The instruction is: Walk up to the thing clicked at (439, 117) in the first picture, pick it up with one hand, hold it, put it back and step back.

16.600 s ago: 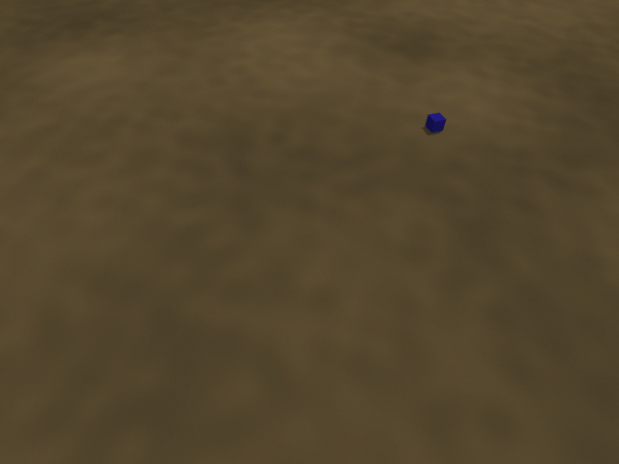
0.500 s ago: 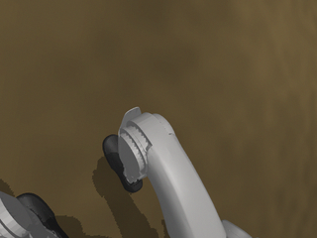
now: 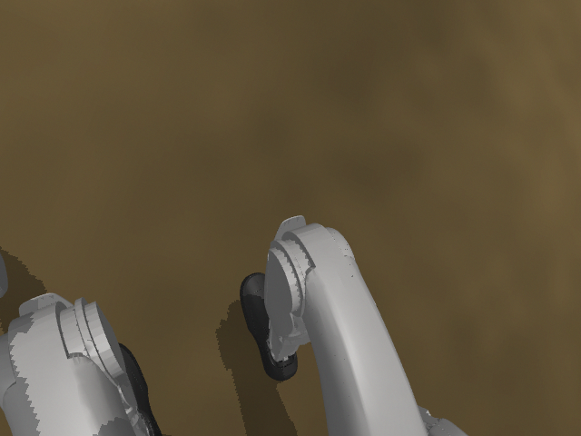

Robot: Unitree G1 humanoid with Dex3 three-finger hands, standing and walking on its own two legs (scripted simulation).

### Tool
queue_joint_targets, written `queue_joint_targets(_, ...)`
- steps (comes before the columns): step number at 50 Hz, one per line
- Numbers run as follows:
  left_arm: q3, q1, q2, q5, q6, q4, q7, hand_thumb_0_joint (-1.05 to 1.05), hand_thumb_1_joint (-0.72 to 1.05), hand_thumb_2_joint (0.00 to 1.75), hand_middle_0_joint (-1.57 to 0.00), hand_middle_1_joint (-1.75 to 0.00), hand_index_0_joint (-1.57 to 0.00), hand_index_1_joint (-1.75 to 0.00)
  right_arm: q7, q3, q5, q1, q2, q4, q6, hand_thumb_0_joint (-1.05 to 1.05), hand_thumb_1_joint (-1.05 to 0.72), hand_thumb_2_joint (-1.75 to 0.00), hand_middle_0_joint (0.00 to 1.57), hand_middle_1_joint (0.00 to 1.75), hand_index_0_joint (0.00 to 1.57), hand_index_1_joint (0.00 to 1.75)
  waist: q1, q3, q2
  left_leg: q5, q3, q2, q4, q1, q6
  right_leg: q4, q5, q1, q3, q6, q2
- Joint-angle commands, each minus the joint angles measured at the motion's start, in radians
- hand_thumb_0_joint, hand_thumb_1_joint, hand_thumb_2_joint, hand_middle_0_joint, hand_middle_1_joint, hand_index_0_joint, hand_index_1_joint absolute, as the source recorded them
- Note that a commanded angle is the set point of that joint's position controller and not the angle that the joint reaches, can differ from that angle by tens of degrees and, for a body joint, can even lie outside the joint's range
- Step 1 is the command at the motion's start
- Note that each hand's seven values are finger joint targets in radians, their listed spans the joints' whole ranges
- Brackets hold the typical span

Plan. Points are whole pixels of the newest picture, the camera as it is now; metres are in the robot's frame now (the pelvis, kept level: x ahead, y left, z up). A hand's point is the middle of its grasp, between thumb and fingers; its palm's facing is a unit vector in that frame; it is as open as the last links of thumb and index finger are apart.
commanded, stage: settle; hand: left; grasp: from above
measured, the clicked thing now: out of the picture +0.48 +0.34 -0.24
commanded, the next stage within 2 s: lift in 0.26 s
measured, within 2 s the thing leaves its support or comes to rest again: neither
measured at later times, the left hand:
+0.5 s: hand out of the picture +0.49 +0.31 -0.16, palm faces -0.20 -0.36 -0.91, open 6.8 cm
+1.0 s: hand out of the picture +0.42 +0.31 -0.03, palm faces -0.21 -0.35 -0.91, open 7.2 cm
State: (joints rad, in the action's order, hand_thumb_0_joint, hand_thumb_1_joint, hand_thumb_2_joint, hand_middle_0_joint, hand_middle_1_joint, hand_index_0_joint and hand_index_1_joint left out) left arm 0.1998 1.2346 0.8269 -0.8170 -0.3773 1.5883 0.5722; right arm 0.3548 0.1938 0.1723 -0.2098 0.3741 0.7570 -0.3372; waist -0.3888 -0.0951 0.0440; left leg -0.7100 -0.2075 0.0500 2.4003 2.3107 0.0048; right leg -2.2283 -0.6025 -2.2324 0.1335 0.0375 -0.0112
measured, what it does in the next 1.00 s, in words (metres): rises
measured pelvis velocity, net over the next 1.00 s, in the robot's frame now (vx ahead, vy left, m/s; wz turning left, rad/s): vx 0.00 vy -0.01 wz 0.15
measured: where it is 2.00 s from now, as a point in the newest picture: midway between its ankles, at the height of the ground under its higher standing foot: (210, 382)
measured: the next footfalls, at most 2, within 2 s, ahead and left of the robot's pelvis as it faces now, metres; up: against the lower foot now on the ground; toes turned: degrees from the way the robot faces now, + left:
none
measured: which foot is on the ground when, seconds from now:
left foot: down 0.00-1.00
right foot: down 0.00-1.00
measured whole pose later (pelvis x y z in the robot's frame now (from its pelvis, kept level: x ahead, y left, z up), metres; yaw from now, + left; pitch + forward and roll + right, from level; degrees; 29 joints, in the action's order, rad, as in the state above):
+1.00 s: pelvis +0.00 -0.01 +0.08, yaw +9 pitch +36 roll -3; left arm 0.13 0.98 0.47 -0.77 -0.46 1.31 0.39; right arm 0.18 -0.01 0.06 -0.18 0.31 0.86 -0.21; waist -0.20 0.18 -0.08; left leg -0.67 -0.06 0.05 2.11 2.06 0.02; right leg -2.05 -0.62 -2.06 0.02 0.01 -0.04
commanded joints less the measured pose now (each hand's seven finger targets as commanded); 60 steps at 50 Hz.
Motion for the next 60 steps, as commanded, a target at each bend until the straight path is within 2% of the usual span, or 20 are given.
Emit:
queue_joint_targets(1,-0.027,0.302,0.138,-0.065,0.001,-0.113,0.024,0.0,0.7,0.81,-1.07,-0.79,-1.09,-0.77,-0.012,-0.106,-0.008,-0.292,0.292,0.092,0.008,0.0,-0.9,-0.9,0.2,0.3,0.2,0.3,-0.042,0.699,-0.477,0.233,0.087,-0.005,-0.264,-0.526,0.003,0.157,0.221,0.352,0.084,-0.066,0.062)
queue_joint_targets(2,-0.051,0.323,0.09,-0.061,-0.002,-0.099,0.022,0.0,0.72,0.8,-1.09,-0.78,-1.1,-0.77,-0.015,-0.108,-0.016,-0.254,0.29,0.061,0.001,0.0,-0.9,-0.9,0.2,0.3,0.2,0.3,-0.048,0.697,-0.479,0.218,0.086,-0.007,-0.267,-0.526,0.003,0.156,0.21,0.326,0.082,-0.068,0.06)
queue_joint_targets(8,-0.027,0.399,0.112,-0.069,0.01,-0.08,0.042,0.0,0.77,0.79,-1.14,-0.77,-1.15,-0.75,-0.035,-0.123,-0.01,-0.254,0.278,0.084,-0.005,0.0,-0.9,-0.9,0.2,0.3,0.2,0.3,-0.04,0.706,-0.454,0.134,0.118,-0.017,-0.285,-0.494,-0.005,0.183,0.132,0.336,0.056,-0.065,0.053)
queue_joint_targets(12,0.011,0.426,0.161,-0.071,0.014,-0.123,0.043,0.0,0.76,0.79,-1.13,-0.77,-1.14,-0.76,-0.044,-0.132,-0.005,-0.269,0.268,0.096,-0.005,0.0,-0.9,-0.9,0.2,0.3,0.2,0.3,-0.024,0.781,-0.437,0.185,0.141,-0.022,-0.268,-0.497,-0.01,0.184,0.168,0.373,0.039,-0.058,0.046)
queue_joint_targets(13,-0.008,0.392,0.131,-0.069,0.006,-0.054,0.042,0.0,0.76,0.81,-1.13,-0.77,-1.14,-0.76,-0.047,-0.125,-0.004,-0.257,0.26,0.08,-0.004,0.0,-0.91,-0.9,0.2,0.3,0.2,0.3,-0.021,0.769,-0.421,0.185,0.157,-0.022,-0.263,-0.467,-0.01,0.197,0.167,0.41,0.027,-0.056,0.051)
queue_joint_targets(14,0.015,0.431,0.17,-0.078,0.013,-0.142,0.04,0.0,0.77,0.78,-1.14,-0.74,-1.15,-0.74,-0.048,-0.131,0.001,-0.274,0.255,0.095,-0.001,0.0,-0.9,-0.9,0.2,0.3,0.2,0.3,-0.022,0.801,-0.415,0.208,0.161,-0.025,-0.245,-0.468,-0.016,0.194,0.186,0.415,0.023,-0.051,0.047)
queue_joint_targets(15,0.012,0.408,0.161,-0.065,0.007,-0.059,0.044,0.0,0.76,0.78,-1.13,-0.75,-1.14,-0.74,-0.053,-0.134,0.0,-0.258,0.257,0.087,-0.001,0.0,-0.9,-0.9,0.2,0.3,0.2,0.3,-0.01,0.801,-0.392,0.185,0.166,-0.023,-0.251,-0.45,-0.016,0.206,0.163,0.443,0.013,-0.048,0.05)
queue_joint_targets(17,0.034,0.432,0.195,-0.073,0.015,-0.148,0.04,0.0,0.77,0.78,-1.14,-0.73,-1.15,-0.72,-0.054,-0.141,-0.001,-0.268,0.25,0.1,-0.001,0.0,-0.9,-0.9,0.2,0.3,0.2,0.3,0.002,0.837,-0.419,0.19,0.164,-0.026,-0.264,-0.469,-0.017,0.202,0.159,0.43,0.013,-0.05,0.043)
queue_joint_targets(19,0.023,0.366,0.156,-0.07,-0.005,-0.081,0.027,0.0,0.68,0.72,-1.03,-0.73,-1.07,-0.69,-0.052,-0.144,-0.005,-0.256,0.242,0.091,0.006,0.0,-0.88,-0.89,0.2,0.3,0.2,0.3,0.018,0.85,-0.409,0.208,0.168,-0.024,-0.261,-0.481,-0.015,0.196,0.172,0.434,0.014,-0.052,0.045)
queue_joint_targets(25,0.035,0.378,0.161,-0.057,-0.019,-0.21,-0.029,0.0,0.62,0.62,-1.0,-0.7,-1.03,-0.67,-0.059,-0.176,-0.026,-0.282,0.216,0.103,0.038,0.0,-0.92,-0.91,0.2,0.3,0.2,0.3,0.051,0.934,-0.42,0.285,0.183,-0.027,-0.273,-0.512,-0.021,0.197,0.247,0.491,-0.005,-0.052,0.043)
queue_joint_targets(31,-0.006,0.32,0.086,-0.078,-0.021,-0.278,-0.089,0.0,0.57,0.59,-0.98,-0.65,-1.01,-0.62,-0.08,-0.217,-0.065,-0.264,0.197,0.097,0.072,0.0,-0.92,-0.91,0.2,0.3,0.2,0.3,0.107,1.006,-0.437,0.262,0.181,-0.033,-0.339,-0.598,-0.016,0.207,0.202,0.453,-0.008,-0.071,0.038)
queue_joint_targets(35,-0.043,0.282,-0.005,-0.061,-0.035,-0.271,-0.107,0.0,0.57,0.6,-0.99,-0.67,-1.01,-0.64,-0.097,-0.241,-0.081,-0.264,0.183,0.111,0.09,0.0,-0.92,-0.91,0.2,0.3,0.2,0.3,0.089,0.945,-0.346,0.237,0.195,-0.037,-0.364,-0.561,-0.024,0.258,0.19,0.463,-0.021,-0.064,0.038)
queue_joint_targets(40,-0.057,0.258,-0.054,-0.038,-0.051,-0.341,-0.109,0.0,0.6,0.62,-1.01,-0.67,-1.03,-0.65,-0.128,-0.264,-0.095,-0.242,0.174,0.113,0.098,0.0,-0.92,-0.91,0.2,0.3,0.2,0.3,0.12,0.976,-0.334,0.195,0.181,-0.039,-0.447,-0.652,-0.017,0.317,0.139,0.458,-0.023,-0.068,0.026)
queue_joint_targets(43,-0.072,0.226,-0.09,-0.015,-0.064,-0.372,-0.115,0.0,0.63,0.64,-1.04,-0.65,-1.06,-0.64,-0.148,-0.266,-0.101,-0.224,0.16,0.107,0.103,0.0,-0.92,-0.91,0.2,0.3,0.2,0.3,0.129,0.954,-0.305,0.175,0.189,-0.043,-0.49,-0.66,-0.019,0.371,0.122,0.507,-0.035,-0.064,0.023)
queue_joint_targets(45,-0.06,0.209,-0.049,-0.008,-0.066,-0.458,-0.127,0.0,0.64,0.6,-1.05,-0.64,-1.07,-0.62,-0.161,-0.271,-0.107,-0.206,0.154,0.102,0.108,0.0,-0.91,-0.91,0.2,0.3,0.2,0.3,0.149,0.964,-0.287,0.155,0.191,-0.045,-0.519,-0.684,-0.021,0.407,0.092,0.536,-0.046,-0.062,0.023)
queue_joint_targets(47,-0.1,0.152,-0.121,-0.001,-0.085,-0.453,-0.134,0.0,0.65,0.58,-1.05,-0.63,-1.07,-0.61,-0.177,-0.268,-0.117,-0.176,0.137,0.077,0.111,0.0,-0.92,-0.91,0.2,0.3,0.2,0.3,0.159,0.991,-0.263,0.155,0.204,-0.047,-0.548,-0.702,-0.022,0.463,0.089,0.604,-0.058,-0.06,0.026)
queue_joint_targets(48,-0.086,0.136,-0.087,0.003,-0.094,-0.481,-0.137,0.0,0.64,0.59,-1.05,-0.62,-1.07,-0.61,-0.187,-0.273,-0.122,-0.165,0.139,0.076,0.114,0.0,-0.92,-0.91,0.2,0.3,0.2,0.3,0.167,0.976,-0.253,0.149,0.193,-0.046,-0.57,-0.727,-0.021,0.475,0.08,0.6,-0.058,-0.059,0.021)
queue_joint_targets(50,-0.128,0.114,-0.166,0.025,-0.111,-0.503,-0.149,0.0,0.62,0.59,-1.06,-0.58,-1.07,-0.58,-0.207,-0.27,-0.129,-0.147,0.128,0.068,0.121,0.0,-0.92,-0.91,0.2,0.3,0.2,0.3,0.166,0.953,-0.252,0.131,0.19,-0.045,-0.618,-0.748,-0.018,0.513,0.07,0.615,-0.058,-0.061,0.023)
queue_joint_targets(52,-0.118,0.077,-0.134,0.028,-0.124,-0.557,-0.149,0.0,0.62,0.59,-1.05,-0.61,-1.06,-0.6,-0.227,-0.27,-0.136,-0.128,0.124,0.053,0.127,0.0,-0.92,-0.91,0.2,0.3,0.2,0.3,0.187,0.969,-0.238,0.133,0.182,-0.044,-0.659,-0.786,-0.018,0.55,0.072,0.664,-0.063,-0.059,0.023)
queue_joint_targets(60,-0.178,-0.044,-0.208,0.064,-0.197,-0.678,-0.157,0.0,0.62,0.63,-1.06,-0.6,-1.06,-0.59,-0.306,-0.246,-0.172,-0.056,0.088,0.026,0.145,0.0,-0.91,-0.91,0.2,0.3,0.2,0.3,0.219,0.935,-0.211,0.126,0.186,-0.038,-0.843,-0.953,-0.01,0.732,0.062,0.85,-0.084,-0.058,0.03)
